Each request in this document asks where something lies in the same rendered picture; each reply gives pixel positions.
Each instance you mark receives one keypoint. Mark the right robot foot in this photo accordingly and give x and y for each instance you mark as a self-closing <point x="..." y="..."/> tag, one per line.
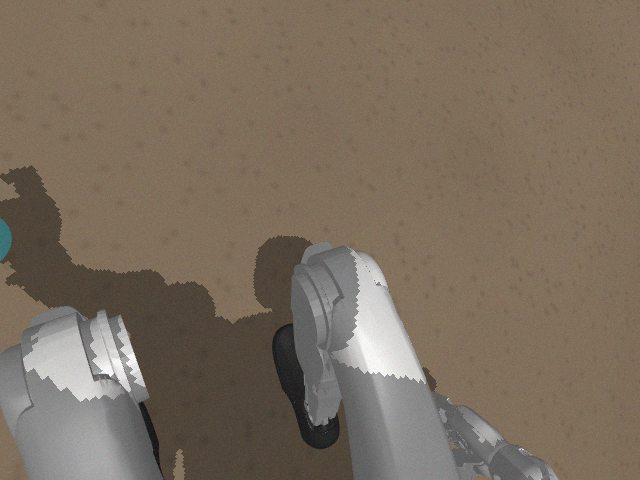
<point x="291" y="378"/>

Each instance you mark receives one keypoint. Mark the right robot hand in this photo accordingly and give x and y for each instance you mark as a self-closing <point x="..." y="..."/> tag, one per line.
<point x="471" y="433"/>

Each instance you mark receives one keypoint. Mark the right robot arm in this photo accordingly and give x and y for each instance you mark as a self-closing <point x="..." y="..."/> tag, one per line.
<point x="513" y="462"/>

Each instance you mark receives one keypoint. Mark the tin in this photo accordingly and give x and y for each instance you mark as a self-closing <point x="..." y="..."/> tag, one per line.
<point x="5" y="239"/>

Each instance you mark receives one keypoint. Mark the left robot foot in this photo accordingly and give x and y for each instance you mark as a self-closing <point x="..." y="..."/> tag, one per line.
<point x="151" y="432"/>

